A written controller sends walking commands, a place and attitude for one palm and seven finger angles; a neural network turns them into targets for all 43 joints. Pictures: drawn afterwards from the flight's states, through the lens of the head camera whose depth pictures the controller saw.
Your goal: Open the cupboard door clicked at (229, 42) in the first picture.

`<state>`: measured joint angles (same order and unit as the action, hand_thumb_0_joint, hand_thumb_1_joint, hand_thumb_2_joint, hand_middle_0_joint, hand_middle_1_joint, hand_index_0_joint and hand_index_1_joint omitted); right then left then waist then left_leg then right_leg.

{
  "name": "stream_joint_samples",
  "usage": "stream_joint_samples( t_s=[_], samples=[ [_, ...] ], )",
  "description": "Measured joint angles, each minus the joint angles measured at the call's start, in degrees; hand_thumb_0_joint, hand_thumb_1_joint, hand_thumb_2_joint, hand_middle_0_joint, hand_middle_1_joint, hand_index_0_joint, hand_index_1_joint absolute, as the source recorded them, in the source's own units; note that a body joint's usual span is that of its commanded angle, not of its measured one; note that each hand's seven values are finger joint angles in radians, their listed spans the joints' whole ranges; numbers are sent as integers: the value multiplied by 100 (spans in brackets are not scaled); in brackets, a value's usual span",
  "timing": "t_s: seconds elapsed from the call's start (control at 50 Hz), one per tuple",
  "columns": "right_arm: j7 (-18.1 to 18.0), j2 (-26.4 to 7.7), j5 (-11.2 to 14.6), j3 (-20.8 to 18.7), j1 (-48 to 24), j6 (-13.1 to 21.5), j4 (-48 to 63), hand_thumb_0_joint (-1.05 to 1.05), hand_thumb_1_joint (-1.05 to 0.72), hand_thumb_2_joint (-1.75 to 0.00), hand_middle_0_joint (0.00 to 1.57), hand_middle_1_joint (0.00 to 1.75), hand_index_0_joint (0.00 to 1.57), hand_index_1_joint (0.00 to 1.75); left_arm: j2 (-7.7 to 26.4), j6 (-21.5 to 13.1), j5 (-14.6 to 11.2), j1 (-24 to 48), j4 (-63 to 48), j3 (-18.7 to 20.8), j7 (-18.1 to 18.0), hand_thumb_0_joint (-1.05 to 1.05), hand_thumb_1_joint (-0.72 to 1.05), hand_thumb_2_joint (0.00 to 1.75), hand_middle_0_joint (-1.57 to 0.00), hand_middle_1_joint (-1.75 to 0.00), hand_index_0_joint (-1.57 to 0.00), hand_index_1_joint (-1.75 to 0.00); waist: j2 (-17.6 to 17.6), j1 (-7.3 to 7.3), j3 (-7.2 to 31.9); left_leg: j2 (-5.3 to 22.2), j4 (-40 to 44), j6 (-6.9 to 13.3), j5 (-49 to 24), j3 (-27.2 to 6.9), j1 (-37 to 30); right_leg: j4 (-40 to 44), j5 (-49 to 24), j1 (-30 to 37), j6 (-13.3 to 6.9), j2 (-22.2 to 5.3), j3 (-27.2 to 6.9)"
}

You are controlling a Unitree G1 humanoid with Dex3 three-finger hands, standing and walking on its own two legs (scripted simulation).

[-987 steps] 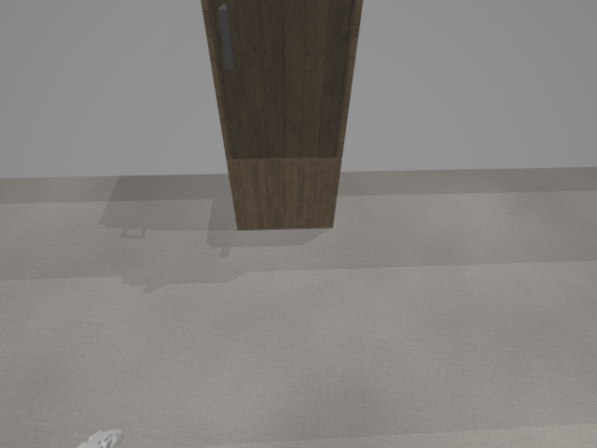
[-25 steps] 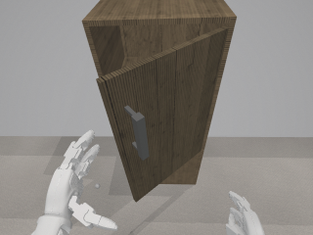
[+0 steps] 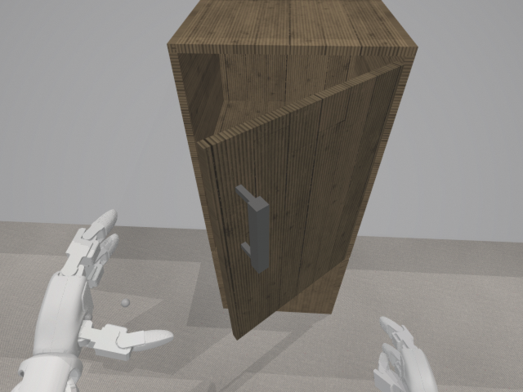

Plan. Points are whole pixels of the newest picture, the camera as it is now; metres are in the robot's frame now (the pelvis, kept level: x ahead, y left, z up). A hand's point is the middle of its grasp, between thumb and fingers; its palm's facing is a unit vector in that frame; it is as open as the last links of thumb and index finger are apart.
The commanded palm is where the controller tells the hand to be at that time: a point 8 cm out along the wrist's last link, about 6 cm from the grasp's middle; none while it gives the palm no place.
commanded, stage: draw the hand back to the body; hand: left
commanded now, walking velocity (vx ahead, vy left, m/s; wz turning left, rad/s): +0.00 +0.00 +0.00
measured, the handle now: (251, 230) +0.33 +0.06 +0.10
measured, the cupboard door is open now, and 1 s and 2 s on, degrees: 41 41 41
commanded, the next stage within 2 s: step back with the hand held close in 0.86 s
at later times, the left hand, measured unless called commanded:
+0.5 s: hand (61, 262) +0.21 +0.27 +0.16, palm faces +0.41 -0.82 -0.40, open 8.9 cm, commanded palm +0.16 +0.31 +0.18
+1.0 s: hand (68, 265) +0.20 +0.25 +0.17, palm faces +0.42 -0.82 -0.40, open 7.4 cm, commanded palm +0.15 +0.29 +0.19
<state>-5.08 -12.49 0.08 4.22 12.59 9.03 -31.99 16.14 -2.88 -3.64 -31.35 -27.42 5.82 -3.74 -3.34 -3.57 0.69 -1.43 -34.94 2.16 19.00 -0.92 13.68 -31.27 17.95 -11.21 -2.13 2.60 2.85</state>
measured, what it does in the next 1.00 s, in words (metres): stands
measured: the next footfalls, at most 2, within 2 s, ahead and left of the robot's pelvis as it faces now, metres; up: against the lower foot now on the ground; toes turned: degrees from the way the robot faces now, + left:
right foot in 1.82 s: -0.15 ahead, -0.09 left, +0.00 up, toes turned +1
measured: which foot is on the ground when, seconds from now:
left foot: down 0.00-1.00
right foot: down 0.00-1.00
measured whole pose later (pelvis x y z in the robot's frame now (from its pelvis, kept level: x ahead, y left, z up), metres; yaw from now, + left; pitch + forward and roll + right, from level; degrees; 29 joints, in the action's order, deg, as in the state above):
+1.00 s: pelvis +0.01 +0.00 +0.01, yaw -1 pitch -5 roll -1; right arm -4.1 -12.7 0.0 1.7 10.6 4.9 -36.9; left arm 19.7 -4.9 -3.6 -26.3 -21.7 18.4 -5.9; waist -3.7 -4.0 -1.6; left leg -1.4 -23.2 2.0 14.1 0.4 4.3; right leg -20.3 13.0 -2.6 -2.1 2.7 1.1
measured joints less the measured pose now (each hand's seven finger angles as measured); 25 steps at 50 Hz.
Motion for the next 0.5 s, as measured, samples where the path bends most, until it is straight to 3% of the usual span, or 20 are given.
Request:
stream_joint_samples(
  t_s=[0.14, 0.5],
  samples=[
    [3, 22, -47, -19, -40, -112, -197, 1, -91, -89, 20, 30, 21, 30, 173, -79, 95, 24, 93, 292, -178, 0, 1, 51, -17, -30, -17, -30, 38, -15, -123, -64, 492, 53, -195, 86, -385, 404, -173, 327, 59, -64, -103],
    [75, -24, -24, -187, -151, -368, -413, 1, -91, -89, 20, 30, 21, 30, 436, -135, 41, 430, 438, 1230, -253, 1, 63, 78, -20, -30, -20, -30, 56, -57, -177, -92, 1046, 84, -378, 172, -850, 934, -374, 757, 104, -89, -212]
  ],
)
